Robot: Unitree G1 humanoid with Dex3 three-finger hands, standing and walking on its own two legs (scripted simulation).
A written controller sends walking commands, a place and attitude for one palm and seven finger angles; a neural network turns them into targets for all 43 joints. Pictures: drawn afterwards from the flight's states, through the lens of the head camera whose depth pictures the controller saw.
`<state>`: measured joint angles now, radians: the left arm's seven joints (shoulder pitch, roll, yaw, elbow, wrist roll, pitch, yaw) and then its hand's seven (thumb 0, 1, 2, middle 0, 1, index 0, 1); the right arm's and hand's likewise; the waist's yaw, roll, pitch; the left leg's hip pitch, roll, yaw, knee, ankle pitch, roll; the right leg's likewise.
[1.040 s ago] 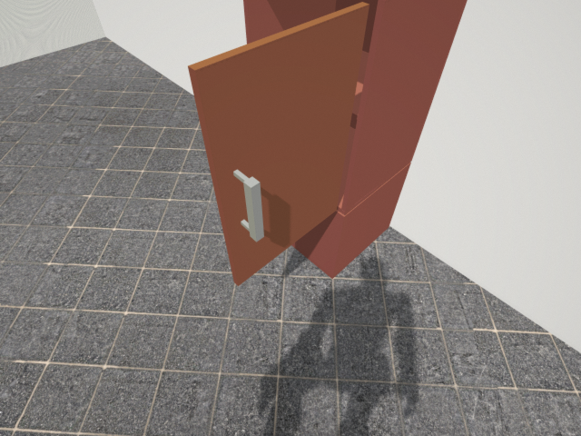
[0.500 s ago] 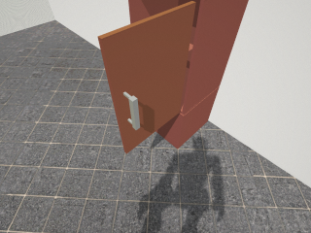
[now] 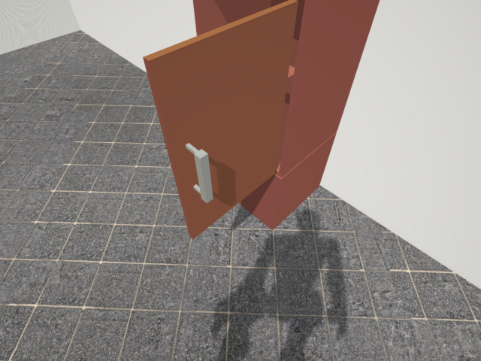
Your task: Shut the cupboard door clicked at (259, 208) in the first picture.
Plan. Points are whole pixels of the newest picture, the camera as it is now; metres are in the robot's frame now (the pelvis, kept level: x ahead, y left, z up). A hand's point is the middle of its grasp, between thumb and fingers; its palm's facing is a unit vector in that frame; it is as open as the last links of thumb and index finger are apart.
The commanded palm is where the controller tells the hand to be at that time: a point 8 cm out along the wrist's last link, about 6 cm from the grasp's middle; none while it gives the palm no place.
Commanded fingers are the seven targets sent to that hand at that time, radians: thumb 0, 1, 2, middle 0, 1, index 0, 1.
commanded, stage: walk to a spot facing it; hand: left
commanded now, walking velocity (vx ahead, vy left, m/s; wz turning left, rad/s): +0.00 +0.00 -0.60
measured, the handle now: (199, 173) +0.53 +0.14 -0.05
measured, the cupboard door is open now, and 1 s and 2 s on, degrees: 90 90 90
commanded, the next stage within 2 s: none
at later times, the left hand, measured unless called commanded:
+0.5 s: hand out of the picture +0.10 +0.18 -0.18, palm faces -0.20 -0.94 -0.29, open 7.4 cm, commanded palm none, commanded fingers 0.00 0.90 0.90 -0.20 -0.30 -0.20 -0.30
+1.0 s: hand out of the picture +0.15 +0.11 -0.17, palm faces -0.50 -0.85 -0.20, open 7.4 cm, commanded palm none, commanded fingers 0.00 0.90 0.90 -0.20 -0.30 -0.20 -0.30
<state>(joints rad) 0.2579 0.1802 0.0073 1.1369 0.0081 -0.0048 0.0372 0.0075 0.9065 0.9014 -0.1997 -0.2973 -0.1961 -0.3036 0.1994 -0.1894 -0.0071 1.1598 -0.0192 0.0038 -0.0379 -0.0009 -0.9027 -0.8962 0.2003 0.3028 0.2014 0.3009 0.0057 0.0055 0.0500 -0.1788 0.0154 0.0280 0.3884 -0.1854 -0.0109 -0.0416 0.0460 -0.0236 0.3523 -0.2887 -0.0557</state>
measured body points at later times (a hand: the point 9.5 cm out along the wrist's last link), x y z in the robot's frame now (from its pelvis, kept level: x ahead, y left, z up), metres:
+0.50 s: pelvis -0.03 -0.01 -0.02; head +0.01 -0.04 +0.42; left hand +0.11 +0.23 -0.15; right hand -0.04 -0.27 -0.18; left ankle +0.01 +0.13 -0.74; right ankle -0.05 -0.13 -0.75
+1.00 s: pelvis -0.04 -0.01 +0.00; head +0.02 -0.03 +0.44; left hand +0.18 +0.16 -0.15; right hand -0.11 -0.26 -0.14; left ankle +0.03 +0.11 -0.74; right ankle -0.11 -0.13 -0.70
